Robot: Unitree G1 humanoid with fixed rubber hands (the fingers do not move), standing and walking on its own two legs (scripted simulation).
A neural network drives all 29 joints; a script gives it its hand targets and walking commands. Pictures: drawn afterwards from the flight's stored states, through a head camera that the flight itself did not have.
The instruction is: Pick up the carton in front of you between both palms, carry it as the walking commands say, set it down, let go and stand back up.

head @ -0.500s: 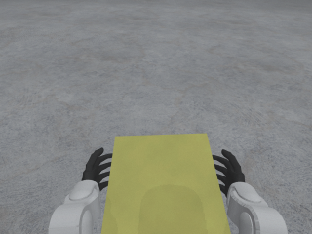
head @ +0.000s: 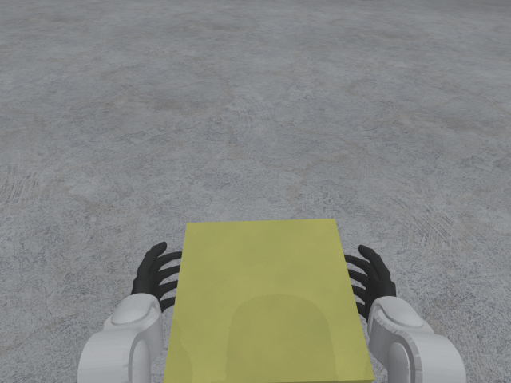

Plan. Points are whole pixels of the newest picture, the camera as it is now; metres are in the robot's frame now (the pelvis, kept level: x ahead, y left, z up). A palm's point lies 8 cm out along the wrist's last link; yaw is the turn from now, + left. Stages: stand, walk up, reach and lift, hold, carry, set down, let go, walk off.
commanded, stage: carry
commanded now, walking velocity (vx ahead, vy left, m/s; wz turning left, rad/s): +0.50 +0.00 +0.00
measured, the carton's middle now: (263, 324) +0.24 +0.00 +0.02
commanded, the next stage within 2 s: none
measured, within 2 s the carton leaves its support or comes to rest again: neither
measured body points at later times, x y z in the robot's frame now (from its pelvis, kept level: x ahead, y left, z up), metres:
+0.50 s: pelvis +0.30 -0.01 +0.00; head +0.28 -0.01 +0.45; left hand +0.54 +0.14 +0.10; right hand +0.54 -0.17 +0.10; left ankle +0.40 +0.08 -0.73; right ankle +0.18 -0.10 -0.73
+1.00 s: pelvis +0.38 -0.02 +0.00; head +0.37 -0.02 +0.45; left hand +0.64 +0.12 +0.09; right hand +0.62 -0.18 +0.09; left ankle +0.40 +0.08 -0.73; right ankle +0.25 -0.12 -0.73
